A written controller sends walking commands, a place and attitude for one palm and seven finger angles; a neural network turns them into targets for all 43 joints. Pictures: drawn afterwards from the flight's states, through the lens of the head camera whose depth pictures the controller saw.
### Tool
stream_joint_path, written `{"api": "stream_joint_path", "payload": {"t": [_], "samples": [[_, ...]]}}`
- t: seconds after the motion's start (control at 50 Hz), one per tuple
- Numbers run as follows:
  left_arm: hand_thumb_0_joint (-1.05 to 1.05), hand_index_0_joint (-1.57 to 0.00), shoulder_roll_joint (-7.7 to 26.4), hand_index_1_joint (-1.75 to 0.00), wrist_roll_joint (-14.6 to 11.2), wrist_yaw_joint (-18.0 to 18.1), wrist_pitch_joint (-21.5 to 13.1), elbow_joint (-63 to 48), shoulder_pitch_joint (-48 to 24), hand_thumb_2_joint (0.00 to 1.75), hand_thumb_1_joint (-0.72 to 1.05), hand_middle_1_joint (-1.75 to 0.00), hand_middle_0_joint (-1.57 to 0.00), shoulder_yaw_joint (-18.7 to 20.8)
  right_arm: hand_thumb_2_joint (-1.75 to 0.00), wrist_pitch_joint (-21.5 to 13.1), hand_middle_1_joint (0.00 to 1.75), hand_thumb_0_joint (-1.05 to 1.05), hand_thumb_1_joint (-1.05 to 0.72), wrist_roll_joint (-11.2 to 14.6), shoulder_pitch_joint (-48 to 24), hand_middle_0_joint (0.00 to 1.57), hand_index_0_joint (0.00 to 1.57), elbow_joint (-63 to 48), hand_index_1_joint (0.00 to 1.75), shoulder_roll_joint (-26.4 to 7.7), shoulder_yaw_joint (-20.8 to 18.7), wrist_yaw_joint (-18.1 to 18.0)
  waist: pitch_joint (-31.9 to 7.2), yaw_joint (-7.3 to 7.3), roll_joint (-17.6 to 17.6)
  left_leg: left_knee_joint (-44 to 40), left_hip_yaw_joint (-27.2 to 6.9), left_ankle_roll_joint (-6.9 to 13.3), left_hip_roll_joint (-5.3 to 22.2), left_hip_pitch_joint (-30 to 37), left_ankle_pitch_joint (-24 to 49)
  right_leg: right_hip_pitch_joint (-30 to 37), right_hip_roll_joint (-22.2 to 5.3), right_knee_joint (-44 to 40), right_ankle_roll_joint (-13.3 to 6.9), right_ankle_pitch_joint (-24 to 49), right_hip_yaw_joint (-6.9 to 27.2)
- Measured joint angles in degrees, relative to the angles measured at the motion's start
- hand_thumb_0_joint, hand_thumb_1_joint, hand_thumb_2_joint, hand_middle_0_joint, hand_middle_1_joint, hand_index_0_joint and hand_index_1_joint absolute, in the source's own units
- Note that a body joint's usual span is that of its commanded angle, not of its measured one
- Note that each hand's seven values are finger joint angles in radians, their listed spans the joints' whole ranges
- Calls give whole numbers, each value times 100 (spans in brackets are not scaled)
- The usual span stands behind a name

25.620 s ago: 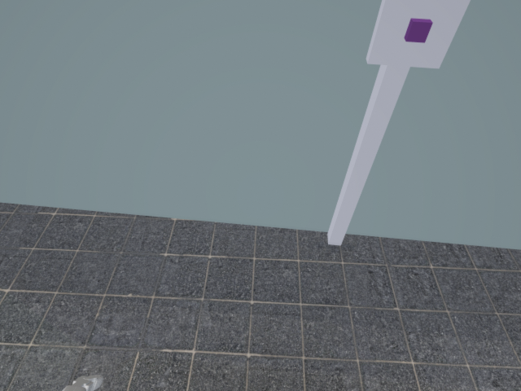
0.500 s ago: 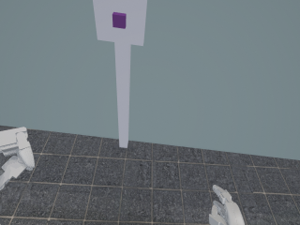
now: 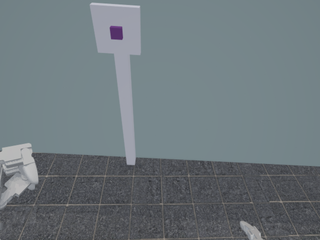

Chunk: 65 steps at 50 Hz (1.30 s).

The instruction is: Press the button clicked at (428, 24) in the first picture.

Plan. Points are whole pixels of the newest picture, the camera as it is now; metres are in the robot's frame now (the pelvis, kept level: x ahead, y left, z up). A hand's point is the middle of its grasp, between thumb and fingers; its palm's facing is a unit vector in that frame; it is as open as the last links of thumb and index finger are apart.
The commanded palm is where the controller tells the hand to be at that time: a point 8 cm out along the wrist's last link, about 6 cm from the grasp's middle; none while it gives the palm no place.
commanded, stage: stop stepping back and stand still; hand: left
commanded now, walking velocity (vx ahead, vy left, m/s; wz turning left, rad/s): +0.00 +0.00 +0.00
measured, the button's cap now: (116, 32) +0.80 +0.20 +0.20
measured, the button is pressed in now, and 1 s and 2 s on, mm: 0 0 0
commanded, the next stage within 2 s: let the arm hang, fingers relaxed in 0.16 s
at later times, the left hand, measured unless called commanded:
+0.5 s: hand out of the picture +0.08 +0.22 -0.14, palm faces +0.01 -0.96 -0.27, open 3.1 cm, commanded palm none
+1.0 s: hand out of the picture -0.06 +0.24 -0.16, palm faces +0.07 -0.96 -0.29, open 6.8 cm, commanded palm none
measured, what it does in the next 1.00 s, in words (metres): stands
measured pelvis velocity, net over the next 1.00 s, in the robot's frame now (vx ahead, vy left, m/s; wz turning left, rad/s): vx -0.03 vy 0.02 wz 0.05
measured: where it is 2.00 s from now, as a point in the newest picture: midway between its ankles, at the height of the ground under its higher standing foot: outside the picture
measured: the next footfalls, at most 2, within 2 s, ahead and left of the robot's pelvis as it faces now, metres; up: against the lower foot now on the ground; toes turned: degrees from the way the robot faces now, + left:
none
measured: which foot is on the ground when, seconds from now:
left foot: down 0.00-1.00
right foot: down 0.00-1.00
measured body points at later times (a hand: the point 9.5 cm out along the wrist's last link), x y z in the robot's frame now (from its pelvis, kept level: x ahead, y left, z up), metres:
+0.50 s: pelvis -0.03 +0.02 -0.01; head -0.05 +0.02 +0.44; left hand +0.08 +0.28 -0.12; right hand +0.10 -0.24 -0.12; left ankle +0.03 +0.13 -0.73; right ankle +0.00 -0.10 -0.73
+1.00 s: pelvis -0.03 +0.02 +0.01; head -0.03 +0.02 +0.46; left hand -0.06 +0.29 -0.14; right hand -0.05 -0.22 -0.15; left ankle +0.03 +0.13 -0.73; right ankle +0.00 -0.10 -0.73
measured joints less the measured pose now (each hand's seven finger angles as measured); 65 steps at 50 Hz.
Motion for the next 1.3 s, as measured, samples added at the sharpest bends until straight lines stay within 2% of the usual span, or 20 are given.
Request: {"api": "stream_joint_path", "payload": {"t": [0.04,0.08,0.12,0.16,0.26,0.28,0.3,0.34,0.4,0.44,0.5,0.54,0.58,0.64,0.7,0.8,0.98,1.1,1.3], "samples": [[2,-131,-56,-150,-13,-15,-69,-16,17,90,88,-149,-131,-18,-90,49,30,2,-91,6,-13,20,20,92,30,-13,5,23,-15,91,-12,517,49,25,-15,-123,-97,33,-9,-120,1,51,30],[2,-131,-103,-150,-11,5,-110,12,-20,90,88,-149,-131,17,-90,60,30,2,-91,6,-19,20,20,122,30,-23,26,12,0,124,-38,-36,134,83,43,120,80,68,-42,-175,42,88,23],[2,-131,-172,-150,-15,39,-135,35,-89,90,88,-149,-131,20,-90,-1,30,2,-91,7,-20,20,20,43,30,-118,12,-23,40,115,137,-940,46,74,176,479,349,33,21,-67,91,28,-84],[2,-131,-192,-150,-15,53,-127,173,-210,90,88,-149,-131,21,-90,-14,30,2,-91,38,-155,20,20,103,30,-80,-17,-51,138,150,101,-978,64,-37,108,511,379,41,-57,-8,122,6,-65],[2,-131,-174,-150,-19,-5,-41,310,-171,90,88,-149,-131,33,-90,-83,30,2,-91,45,-398,20,20,-41,30,55,68,-4,224,183,70,-1218,170,-37,72,632,585,126,-92,-237,163,173,38],[2,-131,-117,-150,66,-108,-89,592,-317,90,88,-149,-131,-95,-90,-179,30,2,-91,42,-453,20,20,28,30,17,38,115,193,200,121,-1172,145,-26,68,541,604,63,-96,-221,166,198,11],[1,-131,-55,-150,146,-272,13,1122,-609,90,89,-149,-131,-334,-90,-176,30,1,-91,44,-545,20,20,155,30,-72,-7,248,162,248,199,-1083,120,-17,50,434,601,-24,-116,-146,173,192,-14],[1,-130,-80,-149,230,-545,496,2558,-1255,90,89,-148,-129,-860,-90,83,30,1,-91,41,-764,20,20,435,30,-267,-57,402,92,300,369,-890,84,8,7,256,568,-181,-163,45,191,137,-50],[1,-125,-343,-144,293,-743,1197,4832,-1932,90,89,-144,-125,-1391,-90,478,30,1,-91,-12,-959,20,20,757,30,-397,-65,477,80,216,456,-693,46,43,-46,134,528,-294,-219,275,198,55,-87],[1,-120,-521,-140,303,-798,1471,6040,-2109,90,90,-140,-120,-1626,-90,639,30,1,-91,-54,-942,20,20,890,30,-389,-59,499,162,120,376,-646,27,40,-65,136,533,-294,-239,348,185,32,-106],[1,-112,-779,-131,277,-842,1638,7362,-2104,90,90,-131,-112,-1909,-90,788,30,1,-91,-101,-774,20,20,1122,30,-354,-48,500,359,34,196,-691,8,27,-54,198,582,-225,-225,296,170,83,-124],[1,-105,-946,-125,248,-866,1661,8003,-1998,90,90,-125,-105,-2031,-90,853,30,1,-91,-113,-586,20,20,1337,30,-325,-47,483,469,36,95,-819,-7,24,-36,252,659,-162,-200,148,154,169,-138],[2,-98,-1022,-119,135,-729,1600,8457,-1877,90,90,-118,-99,-1861,-90,902,30,1,-91,-107,-347,20,20,1585,30,-276,-56,453,552,101,21,-983,-43,18,-21,296,759,-95,-172,-44,131,274,-173],[2,-88,-880,-110,170,-768,1506,8936,-1681,90,90,-107,-88,-1797,-90,981,30,1,-91,-99,-33,20,20,1960,30,-201,-82,414,653,213,4,-1190,-105,3,-10,363,889,11,-146,-295,97,408,-235],[2,-77,-765,-98,170,-796,1473,9338,-1479,90,90,-95,-78,-1799,-90,1033,30,1,-91,-80,178,20,20,2240,30,-148,-123,386,713,249,73,-1287,-130,6,-4,412,936,82,-131,-426,73,459,-259],[1,-60,-683,-77,156,-777,1480,9798,-1333,90,90,-75,-61,-1792,-90,1028,30,1,-91,-55,354,20,20,2504,30,-79,-184,362,762,220,210,-1218,-127,18,4,433,887,131,-121,-421,63,434,-256],[1,-32,-743,-44,144,-759,1413,9844,-1845,90,90,-43,-32,-1755,-90,928,30,1,-91,-74,245,20,20,2687,30,87,-187,344,688,176,246,-1411,-34,54,-81,573,940,134,-200,-358,70,304,-141],[1,-24,-824,-34,147,-768,1286,9672,-2276,90,90,-34,-23,-1786,-90,881,30,1,-91,-61,-100,20,20,2660,30,86,-193,365,620,164,240,-1652,-17,28,-105,733,1036,243,-215,-515,120,446,-106],[1,-21,-882,-30,147,-791,1228,9635,-2670,90,90,-30,-20,-1834,-90,799,30,1,-91,-50,-626,20,20,2568,30,-136,-212,368,672,121,254,-1749,8,-39,-28,894,960,406,-138,-663,120,426,-77]]}}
